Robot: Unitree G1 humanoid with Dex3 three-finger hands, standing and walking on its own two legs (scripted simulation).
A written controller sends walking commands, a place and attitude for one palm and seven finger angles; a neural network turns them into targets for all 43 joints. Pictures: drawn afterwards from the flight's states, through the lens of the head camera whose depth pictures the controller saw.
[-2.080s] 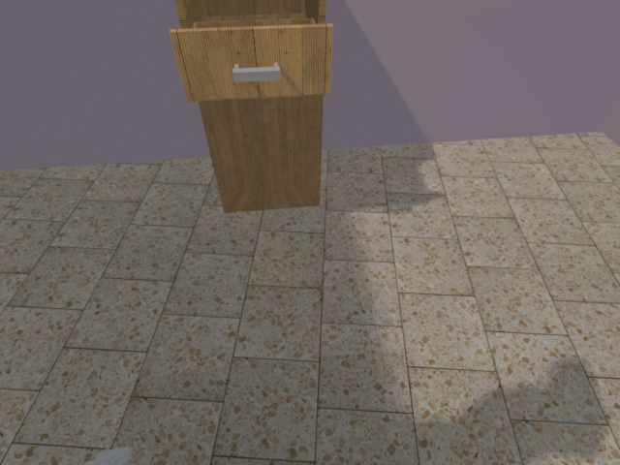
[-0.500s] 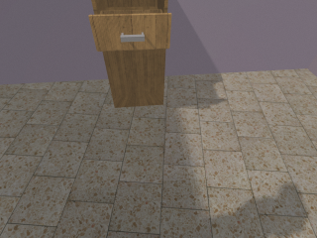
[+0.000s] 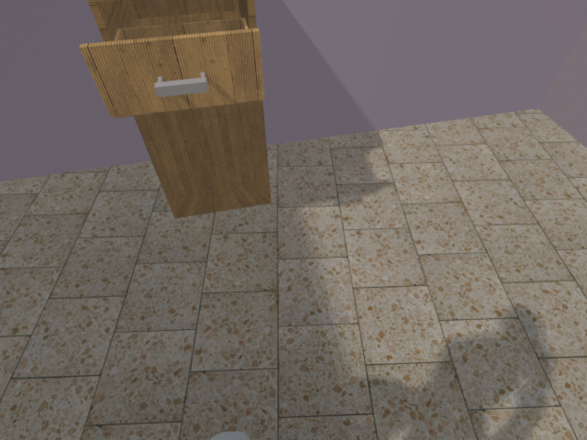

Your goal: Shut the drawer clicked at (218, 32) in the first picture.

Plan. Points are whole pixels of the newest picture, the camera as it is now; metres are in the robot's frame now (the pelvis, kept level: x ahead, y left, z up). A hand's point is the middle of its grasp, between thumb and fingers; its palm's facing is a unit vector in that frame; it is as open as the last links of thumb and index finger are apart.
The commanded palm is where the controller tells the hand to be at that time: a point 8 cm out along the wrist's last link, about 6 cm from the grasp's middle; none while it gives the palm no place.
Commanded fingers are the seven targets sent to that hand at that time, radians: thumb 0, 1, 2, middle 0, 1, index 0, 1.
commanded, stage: walk to a spot facing it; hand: left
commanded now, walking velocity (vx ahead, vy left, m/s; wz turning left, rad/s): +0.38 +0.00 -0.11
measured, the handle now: (181, 82) +0.86 +0.36 +0.04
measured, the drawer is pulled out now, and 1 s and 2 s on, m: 0.29 0.29 0.29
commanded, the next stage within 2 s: turn to face it in 0.50 s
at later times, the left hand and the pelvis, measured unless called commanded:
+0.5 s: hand (187, 370) +0.25 +0.22 -0.18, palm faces -0.01 -0.99 -0.15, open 7.4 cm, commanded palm none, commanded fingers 0.00 0.90 0.90 -0.20 -0.30 -0.20 -0.30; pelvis +0.23 +0.05 +0.00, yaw -7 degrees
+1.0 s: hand (252, 252) +0.51 +0.15 -0.16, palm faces -0.02 -0.99 -0.15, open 7.2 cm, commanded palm none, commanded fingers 0.00 0.90 0.90 -0.20 -0.30 -0.20 -0.30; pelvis +0.38 +0.00 +0.00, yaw -1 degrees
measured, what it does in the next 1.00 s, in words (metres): walks ahead: left foot, then right foot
